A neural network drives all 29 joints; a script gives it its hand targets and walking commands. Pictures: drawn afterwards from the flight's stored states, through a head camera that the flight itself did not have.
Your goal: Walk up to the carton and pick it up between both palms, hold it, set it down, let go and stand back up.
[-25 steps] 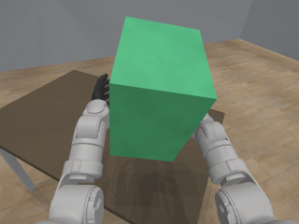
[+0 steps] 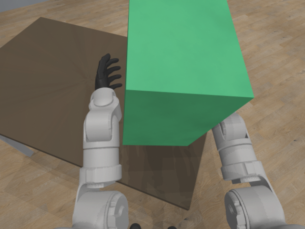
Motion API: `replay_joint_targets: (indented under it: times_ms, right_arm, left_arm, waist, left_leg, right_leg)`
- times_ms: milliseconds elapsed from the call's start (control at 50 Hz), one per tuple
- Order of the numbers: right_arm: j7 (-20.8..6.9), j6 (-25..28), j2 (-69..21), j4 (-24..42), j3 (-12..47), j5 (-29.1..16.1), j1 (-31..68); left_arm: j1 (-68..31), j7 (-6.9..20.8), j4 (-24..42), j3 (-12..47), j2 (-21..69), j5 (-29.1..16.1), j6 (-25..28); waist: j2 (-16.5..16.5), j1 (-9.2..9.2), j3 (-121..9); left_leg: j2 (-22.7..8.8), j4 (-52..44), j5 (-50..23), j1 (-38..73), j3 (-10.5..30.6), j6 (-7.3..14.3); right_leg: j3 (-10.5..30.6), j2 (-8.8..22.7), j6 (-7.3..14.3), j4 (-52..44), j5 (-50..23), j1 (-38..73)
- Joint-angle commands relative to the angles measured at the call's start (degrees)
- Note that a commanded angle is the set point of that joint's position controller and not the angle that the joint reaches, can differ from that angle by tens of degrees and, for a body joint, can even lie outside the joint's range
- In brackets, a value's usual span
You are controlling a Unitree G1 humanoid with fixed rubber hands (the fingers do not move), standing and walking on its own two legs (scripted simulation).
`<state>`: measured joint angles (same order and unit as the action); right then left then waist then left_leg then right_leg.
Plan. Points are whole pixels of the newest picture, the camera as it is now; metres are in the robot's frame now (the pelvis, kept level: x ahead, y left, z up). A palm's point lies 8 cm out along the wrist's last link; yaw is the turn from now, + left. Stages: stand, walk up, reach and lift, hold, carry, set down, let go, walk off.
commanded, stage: reach and lift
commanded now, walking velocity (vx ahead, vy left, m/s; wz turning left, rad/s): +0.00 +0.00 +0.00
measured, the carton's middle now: (165, 81) +0.39 -0.04 +0.18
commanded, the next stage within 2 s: hold in 1.20 s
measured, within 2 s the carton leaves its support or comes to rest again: neither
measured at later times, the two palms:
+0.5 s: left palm (68, 112) +0.34 +0.17 +0.14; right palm (188, 94) +0.37 -0.09 +0.15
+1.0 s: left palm (67, 99) +0.36 +0.16 +0.17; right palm (191, 86) +0.39 -0.09 +0.16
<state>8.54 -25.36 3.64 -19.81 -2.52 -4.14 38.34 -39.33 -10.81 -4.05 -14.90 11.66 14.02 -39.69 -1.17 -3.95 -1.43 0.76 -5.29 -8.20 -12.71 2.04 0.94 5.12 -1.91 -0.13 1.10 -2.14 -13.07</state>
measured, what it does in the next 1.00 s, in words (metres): stands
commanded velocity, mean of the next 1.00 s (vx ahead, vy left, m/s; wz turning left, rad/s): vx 0.00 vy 0.00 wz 0.00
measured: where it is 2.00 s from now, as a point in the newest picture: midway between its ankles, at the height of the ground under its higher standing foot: outside the picture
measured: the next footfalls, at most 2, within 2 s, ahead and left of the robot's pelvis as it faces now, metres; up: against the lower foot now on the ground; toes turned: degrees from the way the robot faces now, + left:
none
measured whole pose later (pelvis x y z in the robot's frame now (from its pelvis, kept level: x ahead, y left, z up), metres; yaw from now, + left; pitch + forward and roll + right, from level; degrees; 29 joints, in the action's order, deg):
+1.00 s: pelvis +0.02 -0.01 +0.00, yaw +8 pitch -6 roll -1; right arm 15.8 -20.4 0.5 -16.5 2.4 -9.9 30.1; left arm -28.9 -3.9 3.3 -9.2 6.4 15.9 -40.7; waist 4.0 -4.8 3.7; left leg -0.1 16.1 6.5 -3.8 2.4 -0.1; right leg -4.3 -1.2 0.8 8.4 7.6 4.9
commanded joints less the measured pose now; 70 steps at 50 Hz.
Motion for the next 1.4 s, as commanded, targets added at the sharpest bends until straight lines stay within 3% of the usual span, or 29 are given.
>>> replay_joint_targets:
  times_ms: [0,20,40,60,120,160,200,240,280,340,420,540,660,720,800,920,1060,1140,1200,1220,1280,1320,1380]
  right_arm:
    - [-2.1,12.7,-40.6,27.1,22.7,-3.2,38.1]
    - [-0.4,13.4,-41.7,25.2,23.9,-4.9,37.8]
    - [0.7,13.6,-40.3,23.9,24.0,-5.0,37.4]
    - [1.4,12.7,-37.7,21.4,23.4,-4.1,36.6]
    - [2.8,10.2,-32.1,12.8,21.2,-4.2,33.7]
    - [3.1,8.8,-30.3,8.6,17.9,-4.0,31.2]
    - [3.1,8.7,-30.2,6.5,13.9,-3.7,33.0]
    - [2.7,9.2,-29.6,4.5,9.5,-3.0,36.6]
    - [2.2,9.3,-28.3,3.2,6.4,-2.5,40.3]
    - [1.5,10.2,-27.5,4.7,5.0,-1.2,45.6]
    - [0.1,12.3,-29.7,8.5,7.0,0.5,50.0]
    - [-1.5,12.8,-31.8,7.8,10.8,1.4,45.2]
    - [-1.1,12.3,-31.3,14.4,17.5,-1.4,41.7]
    - [0.4,12.1,-32.2,19.8,21.9,-4.0,41.5]
    - [2.5,11.4,-32.3,24.0,25.3,-7.0,39.8]
    - [4.8,9.4,-29.3,24.0,24.7,-9.8,34.9]
    - [5.3,7.8,-28.4,22.8,20.1,-8.5,37.1]
    - [4.6,7.8,-29.0,21.1,18.1,-6.8,41.3]
    - [4.1,7.9,-29.6,20.2,18.1,-6.2,44.0]
    - [2.4,4.2,-35.1,25.2,21.0,-6.6,43.5]
    - [0.0,-0.9,-33.8,22.2,23.1,-7.2,41.8]
    - [0.9,-2.8,-32.9,19.9,23.1,-7.9,39.4]
    - [2.8,-5.5,-36.1,22.7,27.1,-11.4,39.4]
  left_arm:
    - [-20.5,17.4,9.7,22.3,20.1,-2.4,10.1]
    - [-19.6,18.9,10.5,21.1,18.6,-2.0,10.8]
    - [-19.9,19.9,10.6,20.6,17.5,-1.5,10.7]
    - [-20.3,20.4,8.5,20.3,15.5,-0.7,9.8]
    - [-22.2,20.6,3.1,24.0,14.1,-1.0,5.4]
    - [-24.8,20.3,-0.3,25.0,14.2,-2.2,4.6]
    - [-27.9,20.2,-3.0,25.1,15.7,-3.6,4.3]
    - [-31.2,20.3,-5.9,24.7,17.4,-4.1,4.6]
    - [-34.9,19.9,-6.4,26.0,19.6,-4.7,4.9]
    - [-40.2,18.1,-2.7,29.3,22.0,-6.3,6.6]
    - [-45.1,15.5,2.0,31.1,24.1,-8.2,10.2]
    - [-41.4,13.0,1.7,30.9,23.7,-6.9,12.2]
    - [-29.8,13.5,3.0,30.2,23.1,-4.5,9.3]
    - [-26.1,14.4,6.8,32.2,23.7,-5.4,7.8]
    - [-24.1,15.5,12.4,35.3,23.7,-6.4,5.2]
    - [-23.2,17.0,16.1,36.2,20.5,-6.2,1.7]
    - [-28.7,17.5,14.9,36.0,18.9,-7.6,0.9]
    - [-32.8,17.2,12.0,34.4,19.2,-7.9,1.6]
    - [-34.1,16.8,10.4,32.7,19.5,-7.6,2.2]
    - [-31.1,14.4,11.3,33.6,21.8,-10.6,1.7]
    - [-31.2,11.2,9.5,33.3,21.5,-12.5,-1.0]
    - [-28.9,11.3,8.9,31.1,19.3,-11.6,-2.9]
    - [-26.5,12.1,11.1,29.0,19.8,-11.1,-5.5]
  waist:
    - [10.0,5.61,-64.2]
    - [9.9,5.43,-61.4]
    - [8.0,5.74,-58.0]
    - [6.5,6.0,-50.6]
    - [4.3,2.49,-22.4]
    - [5.6,0.32,-11.9]
    - [5.9,-2.05,-6.6]
    - [3.4,-4.12,-5.3]
    - [-1.0,-6.37,-7.2]
    - [-6.9,-7.81,-14.6]
    - [-8.5,-5.94,-26.9]
    - [-6.3,-2.36,-42.3]
    - [0.0,0.17,-41.2]
    - [2.2,0.7,-37.6]
    - [1.8,0.21,-30.9]
    - [-0.1,-1.74,-24.8]
    - [-0.9,-4.27,-23.5]
    - [-0.6,-3.84,-24.7]
    - [-0.1,-2.12,-27.1]
    - [-11.3,0.7,-31.2]
    - [-2.7,1.6,-32.5]
    - [-2.2,2.69,-30.7]
    - [1.8,3.96,-29.5]
  left_leg:
    - [1.5,15.7,-2.5,10.5,-0.1,9.0]
    - [1.2,12.6,-0.9,6.2,0.4,8.9]
    - [0.5,12.2,-0.5,7.0,1.0,8.2]
    - [0.3,13.8,0.3,8.3,1.4,7.3]
    - [1.2,17.0,7.9,13.0,0.7,2.1]
    - [0.7,16.3,15.0,12.6,-0.6,0.6]
    - [0.4,16.4,20.8,11.3,-2.2,0.2]
    - [1.1,17.6,24.2,9.6,-2.9,-0.2]
    - [1.5,18.7,25.9,9.0,-2.8,-1.1]
    - [1.1,19.5,26.3,11.4,-2.9,-2.4]
    - [-0.1,20.4,23.1,16.1,-2.8,-2.5]
    - [-0.7,22.8,11.6,20.2,-1.2,-2.0]
    - [-1.0,25.6,-7.1,24.9,0.3,-1.7]
    - [-1.1,26.5,-16.2,26.2,0.9,-1.9]
    - [-0.9,27.0,-22.3,27.9,1.1,-2.8]
    - [0.3,25.4,-15.3,28.3,0.3,-3.9]
    - [1.0,23.0,0.6,23.6,-1.0,-3.5]
    - [0.8,22.0,7.7,21.0,-1.4,-2.3]
    - [0.5,21.6,9.3,20.5,-1.5,-1.3]
    - [-0.4,10.5,7.3,21.8,0.4,0.2]
    - [-2.0,9.7,5.6,20.1,0.9,2.0]
    - [-1.8,8.6,2.1,20.0,0.4,2.4]
    - [-1.5,7.2,-0.7,21.1,-0.8,3.6]
  right_leg:
    - [-3.8,3.2,-6.0,17.1,-52.1,37.5]
    - [-3.6,4.1,-6.7,19.5,-57.8,41.0]
    - [-4.6,4.7,-6.8,19.3,-55.4,40.0]
    - [-5.8,4.6,-6.6,18.2,-49.5,36.6]
    - [-7.5,3.6,-5.6,12.7,-23.3,25.0]
    - [-8.5,2.4,-4.8,8.8,-2.0,14.3]
    - [-9.8,1.4,-4.3,6.5,14.0,8.1]
    - [-10.4,1.2,-3.6,5.5,22.8,5.5]
    - [-10.9,1.3,-2.6,5.6,26.2,4.2]
    - [-12.1,1.2,-1.8,7.2,24.6,3.4]
    - [-13.7,0.2,-1.7,10.0,17.4,3.7]
    - [-13.2,-0.8,-1.6,12.1,4.0,6.6]
    - [-11.4,-2.2,-1.6,12.2,-10.3,15.1]
    - [-10.4,-2.4,-1.8,11.7,-17.7,18.8]
    - [-10.0,-1.9,-2.1,10.7,-22.1,20.0]
    - [-10.3,-0.9,-2.8,9.6,-19.7,19.5]
    - [-11.1,-0.7,-2.9,9.0,-7.5,16.0]
    - [-11.6,-0.7,-2.8,9.2,-1.9,14.0]
    - [-11.8,-0.8,-2.9,9.8,-0.6,13.8]
    - [-5.2,2.2,-0.9,6.6,1.9,12.0]
    - [-5.4,2.0,-0.9,5.9,2.9,10.2]
    - [-4.6,2.0,-1.4,5.2,-0.5,13.9]
    - [-3.7,1.9,-2.9,5.4,-6.8,18.2]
